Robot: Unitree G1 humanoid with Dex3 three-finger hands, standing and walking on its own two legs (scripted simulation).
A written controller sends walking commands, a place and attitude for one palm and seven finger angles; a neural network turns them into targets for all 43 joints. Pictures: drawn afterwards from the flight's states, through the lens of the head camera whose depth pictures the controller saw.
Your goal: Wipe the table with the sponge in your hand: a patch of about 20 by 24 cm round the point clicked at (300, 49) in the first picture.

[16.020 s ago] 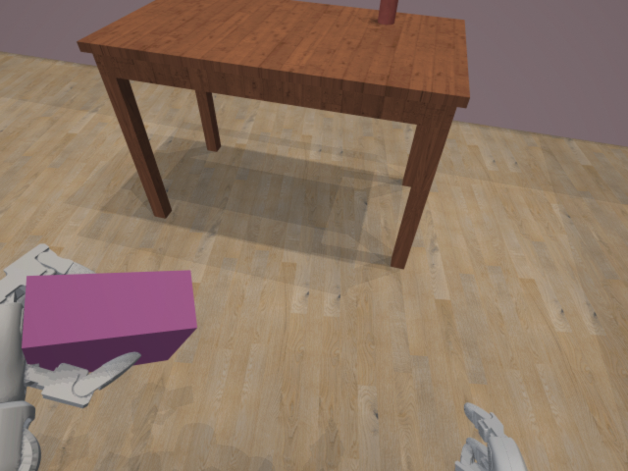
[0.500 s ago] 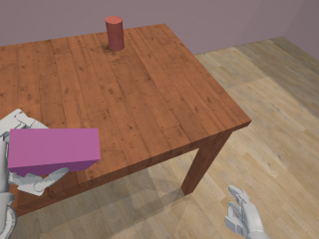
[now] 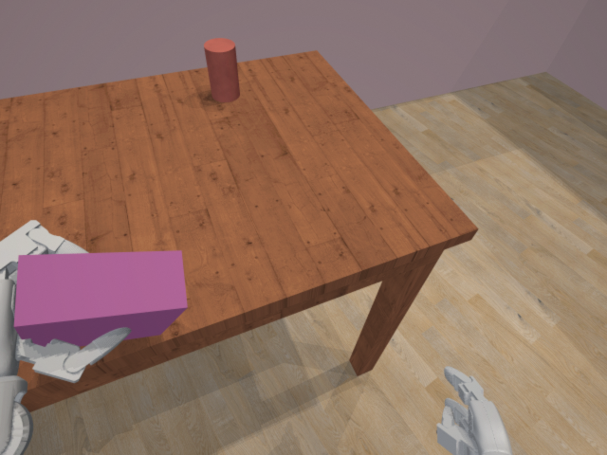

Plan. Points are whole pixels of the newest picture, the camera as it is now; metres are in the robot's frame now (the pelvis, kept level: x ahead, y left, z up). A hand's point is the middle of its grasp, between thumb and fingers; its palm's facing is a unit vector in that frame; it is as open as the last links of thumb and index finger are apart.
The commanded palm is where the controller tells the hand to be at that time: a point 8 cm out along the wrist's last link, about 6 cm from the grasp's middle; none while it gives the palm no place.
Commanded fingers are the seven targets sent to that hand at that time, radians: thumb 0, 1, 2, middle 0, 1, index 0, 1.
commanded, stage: come to a stop and stand still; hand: left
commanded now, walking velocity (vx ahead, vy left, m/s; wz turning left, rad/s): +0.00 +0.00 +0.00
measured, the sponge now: (127, 301) +0.24 +0.21 +0.13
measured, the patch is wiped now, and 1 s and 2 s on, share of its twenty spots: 0.00 0.00 0.00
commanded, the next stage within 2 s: look again from close up in 1.00 s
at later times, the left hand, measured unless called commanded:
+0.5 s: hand (98, 325) +0.21 +0.23 +0.13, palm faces +0.27 -0.85 -0.45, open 9.8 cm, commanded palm +0.15 +0.27 +0.17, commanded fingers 0.00 0.10 1.30 -1.20 -1.60 -1.20 -1.60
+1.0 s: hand (62, 305) +0.21 +0.26 +0.15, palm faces +0.38 -0.84 -0.39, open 9.8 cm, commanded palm +0.15 +0.28 +0.17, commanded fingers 0.00 0.10 1.30 -1.20 -1.60 -1.20 -1.60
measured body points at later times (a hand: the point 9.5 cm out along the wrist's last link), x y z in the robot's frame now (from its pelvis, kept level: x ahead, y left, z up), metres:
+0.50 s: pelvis -0.02 -0.01 +0.00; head +0.01 +0.00 +0.44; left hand +0.19 +0.27 +0.15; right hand +0.14 -0.23 -0.09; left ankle -0.01 +0.09 -0.74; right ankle +0.01 -0.15 -0.74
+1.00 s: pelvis -0.01 +0.01 +0.00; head +0.02 +0.03 +0.45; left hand +0.19 +0.30 +0.17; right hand +0.19 -0.21 -0.07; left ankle -0.01 +0.09 -0.74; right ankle +0.01 -0.15 -0.74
